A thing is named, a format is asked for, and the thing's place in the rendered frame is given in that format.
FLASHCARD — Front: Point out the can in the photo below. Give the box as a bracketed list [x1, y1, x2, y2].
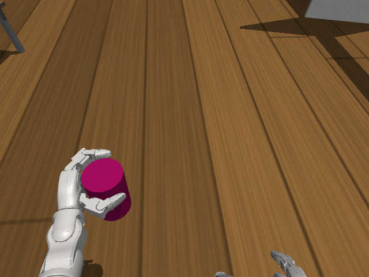
[81, 158, 131, 221]

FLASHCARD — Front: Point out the right robot hand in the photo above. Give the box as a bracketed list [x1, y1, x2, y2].
[271, 250, 306, 277]

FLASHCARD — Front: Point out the coffee table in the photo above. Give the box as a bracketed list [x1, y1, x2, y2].
[0, 1, 25, 53]

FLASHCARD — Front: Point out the left robot hand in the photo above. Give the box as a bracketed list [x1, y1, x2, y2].
[57, 148, 126, 219]

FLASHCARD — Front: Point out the left robot arm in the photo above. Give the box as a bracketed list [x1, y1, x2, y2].
[38, 208, 88, 277]

